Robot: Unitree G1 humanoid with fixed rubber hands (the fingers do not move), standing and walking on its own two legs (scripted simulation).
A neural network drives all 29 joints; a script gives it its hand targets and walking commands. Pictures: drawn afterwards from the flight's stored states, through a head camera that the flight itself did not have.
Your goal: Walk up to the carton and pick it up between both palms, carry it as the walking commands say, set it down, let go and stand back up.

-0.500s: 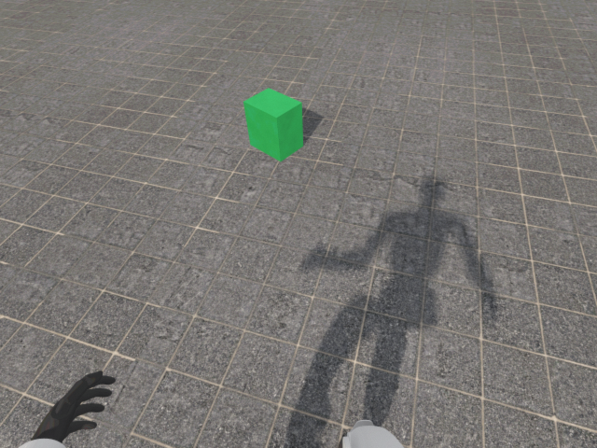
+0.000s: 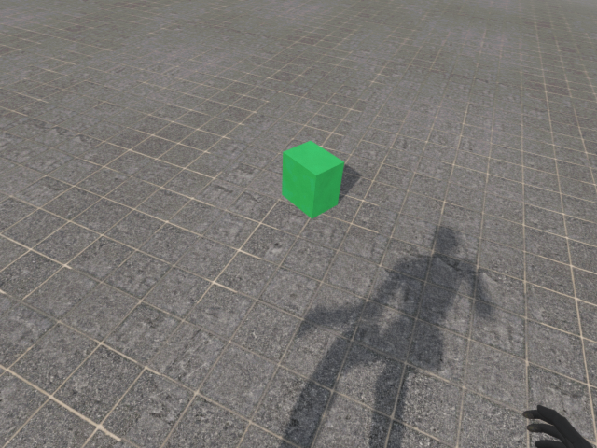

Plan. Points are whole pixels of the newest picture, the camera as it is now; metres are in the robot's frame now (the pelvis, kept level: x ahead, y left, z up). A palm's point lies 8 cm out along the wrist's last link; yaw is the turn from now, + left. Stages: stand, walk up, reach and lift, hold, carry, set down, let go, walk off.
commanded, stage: walk up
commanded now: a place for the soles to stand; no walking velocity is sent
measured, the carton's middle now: (311, 179) +1.50 -0.01 -0.61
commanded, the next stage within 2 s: none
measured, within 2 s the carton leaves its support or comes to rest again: neither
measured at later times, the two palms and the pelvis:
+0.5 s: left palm (144, 294) +0.36 +0.28 -0.01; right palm (534, 327) +0.36 -0.37 -0.05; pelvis +0.24 -0.06 +0.01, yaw -1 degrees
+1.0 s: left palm (207, 199) +0.63 +0.24 -0.04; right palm (513, 254) +0.55 -0.41 -0.07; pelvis +0.48 -0.08 -0.01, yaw +0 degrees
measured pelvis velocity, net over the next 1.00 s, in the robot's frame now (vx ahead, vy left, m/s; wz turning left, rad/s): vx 0.48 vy -0.08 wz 0.00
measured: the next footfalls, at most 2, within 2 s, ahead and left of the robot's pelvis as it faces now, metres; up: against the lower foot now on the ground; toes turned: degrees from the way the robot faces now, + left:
right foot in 0.24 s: +0.32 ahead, -0.18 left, +0.00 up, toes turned -9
left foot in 0.66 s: +0.47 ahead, +0.09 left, +0.00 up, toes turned +5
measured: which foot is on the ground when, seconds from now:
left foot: down 0.00-0.26, up 0.28-0.64, down 0.66-0.98, up 1.00-1.00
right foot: up 0.00-0.22, down 0.24-0.66, up 0.68-0.94, down 0.96-1.00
